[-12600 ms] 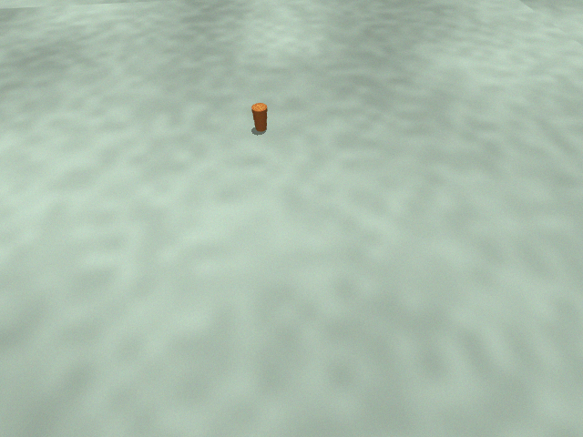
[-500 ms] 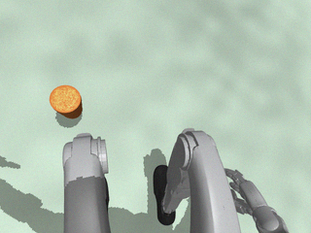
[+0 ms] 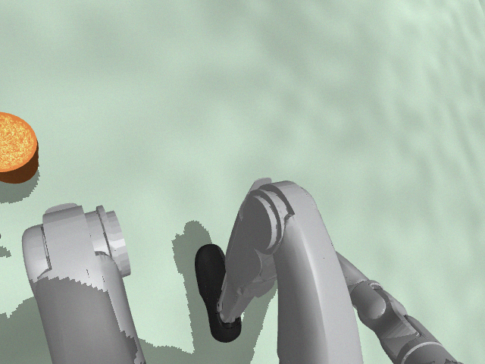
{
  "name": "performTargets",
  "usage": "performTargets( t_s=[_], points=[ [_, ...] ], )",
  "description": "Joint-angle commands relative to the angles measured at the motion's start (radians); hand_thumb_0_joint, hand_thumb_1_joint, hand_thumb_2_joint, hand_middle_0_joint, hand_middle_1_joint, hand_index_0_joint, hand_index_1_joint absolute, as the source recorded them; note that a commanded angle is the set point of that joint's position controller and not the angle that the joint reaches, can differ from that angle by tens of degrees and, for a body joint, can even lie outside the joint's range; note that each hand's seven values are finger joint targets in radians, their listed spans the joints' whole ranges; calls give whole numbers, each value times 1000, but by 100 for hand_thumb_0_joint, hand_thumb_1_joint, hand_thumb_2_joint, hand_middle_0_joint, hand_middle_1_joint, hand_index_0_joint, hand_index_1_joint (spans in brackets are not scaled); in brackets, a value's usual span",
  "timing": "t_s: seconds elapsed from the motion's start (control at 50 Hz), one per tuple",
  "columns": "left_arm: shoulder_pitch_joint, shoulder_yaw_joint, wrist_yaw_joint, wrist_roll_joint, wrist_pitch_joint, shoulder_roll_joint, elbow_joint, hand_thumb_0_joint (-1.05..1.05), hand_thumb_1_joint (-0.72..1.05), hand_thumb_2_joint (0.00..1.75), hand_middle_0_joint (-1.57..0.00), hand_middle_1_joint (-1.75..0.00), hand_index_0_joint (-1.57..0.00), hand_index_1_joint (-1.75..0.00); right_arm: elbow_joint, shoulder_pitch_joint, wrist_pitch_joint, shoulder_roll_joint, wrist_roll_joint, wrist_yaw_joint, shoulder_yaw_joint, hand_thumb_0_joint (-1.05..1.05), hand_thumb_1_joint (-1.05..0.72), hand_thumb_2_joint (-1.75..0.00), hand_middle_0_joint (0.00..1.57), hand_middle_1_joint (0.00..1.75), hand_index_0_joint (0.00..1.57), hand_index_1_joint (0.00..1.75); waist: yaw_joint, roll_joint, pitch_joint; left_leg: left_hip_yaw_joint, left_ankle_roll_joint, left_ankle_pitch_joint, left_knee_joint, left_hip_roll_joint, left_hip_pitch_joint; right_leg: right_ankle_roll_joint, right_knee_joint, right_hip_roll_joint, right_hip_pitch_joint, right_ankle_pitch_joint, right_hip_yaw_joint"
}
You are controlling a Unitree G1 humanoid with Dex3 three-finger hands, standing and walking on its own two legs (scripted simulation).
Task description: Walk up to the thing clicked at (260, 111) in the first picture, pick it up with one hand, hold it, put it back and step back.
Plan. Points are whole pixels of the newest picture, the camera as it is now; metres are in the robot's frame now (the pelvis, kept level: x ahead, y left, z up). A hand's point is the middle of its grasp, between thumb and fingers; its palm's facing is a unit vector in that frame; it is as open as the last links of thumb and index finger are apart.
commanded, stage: close in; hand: left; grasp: from the side
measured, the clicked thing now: (8, 155) +0.43 +0.27 -0.22
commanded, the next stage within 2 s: rest palm in 0.42 s
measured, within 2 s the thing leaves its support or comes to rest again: leaves its support in 1.64 s
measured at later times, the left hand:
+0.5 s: hand out of the picture +0.39 +0.27 -0.17, palm faces +0.27 -0.96 +0.05, open 17.7 cm
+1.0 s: hand (3, 161) +0.41 +0.27 -0.19, palm faces +0.28 -0.96 +0.01, open 13.3 cm
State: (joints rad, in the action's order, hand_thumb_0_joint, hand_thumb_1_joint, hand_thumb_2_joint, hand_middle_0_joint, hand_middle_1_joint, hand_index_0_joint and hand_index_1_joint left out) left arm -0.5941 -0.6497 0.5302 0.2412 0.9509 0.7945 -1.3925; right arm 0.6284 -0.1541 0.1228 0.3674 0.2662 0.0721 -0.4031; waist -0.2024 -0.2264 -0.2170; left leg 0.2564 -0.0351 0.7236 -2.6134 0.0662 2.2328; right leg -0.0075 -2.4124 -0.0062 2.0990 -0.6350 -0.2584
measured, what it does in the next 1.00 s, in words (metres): stands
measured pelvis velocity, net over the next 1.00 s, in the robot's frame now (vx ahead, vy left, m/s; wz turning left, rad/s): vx -0.01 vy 0.01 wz -0.06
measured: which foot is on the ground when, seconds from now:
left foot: down 0.00-1.00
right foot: down 0.00-1.00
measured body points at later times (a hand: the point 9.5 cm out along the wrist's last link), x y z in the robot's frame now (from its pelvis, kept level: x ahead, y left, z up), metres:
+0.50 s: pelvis -0.02 +0.00 -0.01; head +0.20 +0.18 +0.34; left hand +0.37 +0.32 -0.17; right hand +0.15 -0.24 -0.04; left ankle +0.08 +0.12 -0.26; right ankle +0.13 -0.11 -0.26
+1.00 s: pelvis -0.01 +0.01 -0.01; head +0.22 +0.19 +0.32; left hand +0.39 +0.32 -0.19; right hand +0.16 -0.23 -0.04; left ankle +0.08 +0.12 -0.26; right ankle +0.13 -0.11 -0.26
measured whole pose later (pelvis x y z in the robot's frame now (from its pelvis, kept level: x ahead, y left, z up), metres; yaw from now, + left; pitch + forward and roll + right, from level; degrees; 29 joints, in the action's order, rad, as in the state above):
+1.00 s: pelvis -0.01 +0.01 -0.01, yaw -3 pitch +10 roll -18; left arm -0.60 -0.48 0.09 0.14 1.16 0.82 -1.45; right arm 0.56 -0.20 0.04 0.38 0.37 0.14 -0.54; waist -0.24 -0.29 -0.33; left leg 0.37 -0.03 0.72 -2.68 0.06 2.21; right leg 0.02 -2.39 -0.04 2.03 -0.59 -0.34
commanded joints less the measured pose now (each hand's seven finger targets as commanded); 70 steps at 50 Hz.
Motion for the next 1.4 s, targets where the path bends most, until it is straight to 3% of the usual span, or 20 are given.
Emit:
performTargets(
  t_s=[0.0, 0.08, 0.14, 0.18, 0.22, 0.28, 0.36, 0.42, 0.52, 0.62, 0.7, 0.82, 0.84, 0.9, 0.94, 1.06, 1.1, 1.12, 1.22, 1.38],
  points=[
    [-156, -29, -101, 7, 143, 232, 113, 0, -61, 1, -7, -6, -7, -6, -38, 40, -11, 343, 21, -8, 84, 0, -94, -91, 20, 30, 20, 30, -24, 489, 592, -31, 58, -215, 305, 18, -470, -17, 171, -62, -266, 163, -38],
    [-118, -62, -187, -45, 174, 293, 122, 0, -60, 2, -7, -6, -6, -6, -48, 32, -32, 360, 42, 1, 75, 0, -93, -91, 20, 30, 20, 30, -25, 539, 561, -29, 64, -197, 314, 19, -454, -16, 170, -66, -293, 170, -50],
    [-126, -6, -219, -70, 183, 241, 141, 0, -57, 1, -7, -5, -6, -5, -45, 25, -44, 362, 54, 10, 75, 0, -94, -91, 20, 30, 20, 30, -53, 558, 524, -17, 69, -156, 323, 25, -447, -16, 170, -69, -268, 156, -62],
    [-138, 59, -224, -76, 186, 188, 156, 0, -55, 1, -6, -4, -6, -4, -51, 12, -46, 370, 58, 12, 75, 0, -93, -91, 20, 30, 20, 30, -84, 561, 502, -5, 70, -132, 328, 26, -451, -13, 168, -66, -248, 151, -73],
    [-154, 111, -229, -74, 189, 169, 170, 0, -56, 0, -7, -4, -7, -3, -52, 4, -47, 372, 64, 14, 73, 0, -94, -91, 20, 30, 20, 30, -111, 546, 489, 6, 65, -107, 323, 25, -427, -9, 166, -67, -239, 144, -78],
    [-162, 157, -244, -45, 195, 124, 159, 0, -56, 0, -6, -3, -6, -3, -63, 0, -46, 371, 64, 18, 63, 0, -94, -91, 20, 30, 20, 30, -123, 476, 493, 9, 54, -92, 299, 17, -396, -2, 180, -71, -256, 145, -81],
    [-178, 137, -299, -29, 211, 131, 91, 0, -60, 2, -6, -5, -6, -4, -67, 5, -48, 376, 65, 27, 47, 0, -92, -90, 20, 30, 20, 30, -126, 402, 435, 31, 44, -5, 304, 13, -341, 6, 195, -71, -246, 89, -91],
    [-177, 125, -333, -44, 239, 148, 65, 0, -59, 3, -6, -5, -6, -4, -69, -3, -53, 379, 74, 32, 37, 0, -92, -90, 20, 30, 20, 30, -123, 416, 409, 43, 49, 0, 310, 15, -342, 4, 183, -71, -240, 86, -95],
    [-121, 103, -373, -89, 274, 204, 34, 0, -44, 9, -7, -1, -5, -3, -84, -17, -69, 372, 93, 35, 14, 0, -90, -90, 20, 30, 20, 30, -95, 480, 403, 37, 58, -55, 314, 22, -363, -3, 169, -80, -272, 120, -95],
    [-129, 84, -401, -84, 296, 219, 77, 0, -25, 18, -19, -12, -17, -13, -86, -17, -79, 383, 108, 35, 2, 0, -90, -90, 20, 30, 20, 30, -111, 510, 442, 38, 61, -122, 297, 28, -413, 1, 168, -84, -318, 180, -97],
    [-159, 119, -406, -89, 298, 190, 101, 0, -15, 26, -27, -20, -25, -22, -73, -13, -82, 389, 115, 32, 6, 0, -90, -90, 20, 30, 20, 30, -146, 525, 458, 49, 66, -154, 291, 34, -446, 4, 163, -84, -313, 212, -106],
    [-180, 177, -418, -96, 281, 163, 83, 0, -4, 37, -35, -29, -33, -30, -62, -7, -87, 389, 111, 37, 2, 0, -90, -90, 20, 30, 20, 30, -165, 500, 437, 67, 66, -119, 298, 31, -417, 5, 165, -86, -290, 195, -121],
    [-162, 179, -424, -93, 277, 155, 72, 0, -1, 38, -34, -29, -32, -31, -66, -10, -88, 386, 110, 39, 0, 0, -89, -90, 20, 30, 20, 30, -152, 486, 425, 66, 64, -120, 298, 31, -412, 6, 168, -86, -290, 195, -119],
    [-172, 178, -439, -92, 273, 150, 47, 0, 3, 43, -39, -34, -37, -35, -67, -13, -92, 390, 109, 42, -1, 0, -89, -90, 20, 30, 20, 30, -162, 461, 400, 74, 62, -92, 301, 29, -390, 7, 174, -86, -280, 174, -126],
    [-173, 166, -453, -98, 275, 177, 47, 0, 7, 48, -44, -40, -42, -41, -70, -17, -95, 385, 109, 44, -6, 0, -89, -90, 20, 30, 20, 30, -147, 469, 394, 73, 62, -93, 305, 29, -389, 6, 175, -87, -285, 170, -123],
    [-180, 133, -472, -110, 288, 218, 76, 0, 24, 61, -58, -54, -57, -55, -77, -25, -104, 373, 119, 40, -18, 0, -88, -90, 20, 30, 20, 30, -140, 493, 441, 64, 62, -168, 283, 36, -424, 5, 171, -95, -324, 223, -113],
    [-201, 124, -479, -116, 285, 241, 68, 0, 28, 66, -63, -59, -61, -60, -78, -23, -109, 375, 120, 39, -22, 0, -89, -90, 20, 30, 20, 30, -151, 504, 425, 58, 59, -138, 283, 33, -402, 5, 180, -96, -324, 201, -115],
    [-180, 117, -483, -119, 281, 244, 69, 0, 33, 70, -65, -61, -63, -62, -77, -19, -110, 373, 122, 38, -21, 0, -88, -90, 20, 30, 20, 30, -140, 510, 431, 54, 60, -147, 286, 35, -411, 4, 182, -97, -336, 208, -112],
    [-183, 130, -485, -125, 266, 218, 59, 0, 23, 81, -79, -79, -78, -80, -81, -22, -118, 381, 120, 39, -15, 0, -89, -90, 20, 30, 20, 30, -156, 515, 406, 76, 66, -119, 310, 46, -425, 4, 176, -93, -293, 183, -122],
    [-219, 166, -485, -111, 257, 185, 72, 0, 25, 100, -100, -102, -99, -103, -78, -24, -117, 381, 112, 41, -14, 0, -89, -90, 20, 30, 20, 30, -172, 482, 402, 83, 61, -117, 302, 42, -408, 6, 175, -93, -283, 192, -125]
  ],
)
